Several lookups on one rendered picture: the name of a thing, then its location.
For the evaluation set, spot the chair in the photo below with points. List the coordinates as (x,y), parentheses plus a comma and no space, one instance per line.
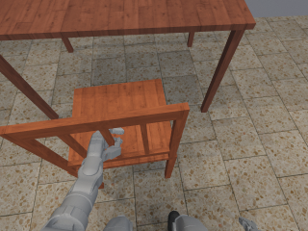
(139,108)

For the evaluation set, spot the robot left hand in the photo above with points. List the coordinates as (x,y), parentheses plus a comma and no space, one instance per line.
(98,145)

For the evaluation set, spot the table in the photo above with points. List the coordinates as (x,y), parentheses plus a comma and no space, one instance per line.
(63,19)

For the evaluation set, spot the robot right thigh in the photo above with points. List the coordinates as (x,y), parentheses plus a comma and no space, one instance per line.
(186,223)

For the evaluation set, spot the right robot foot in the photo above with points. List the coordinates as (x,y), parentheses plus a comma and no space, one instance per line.
(171,218)

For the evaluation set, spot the robot right hand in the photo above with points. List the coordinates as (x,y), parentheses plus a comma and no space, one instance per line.
(248,225)

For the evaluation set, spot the robot left forearm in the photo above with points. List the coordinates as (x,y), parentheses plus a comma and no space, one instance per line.
(73,214)

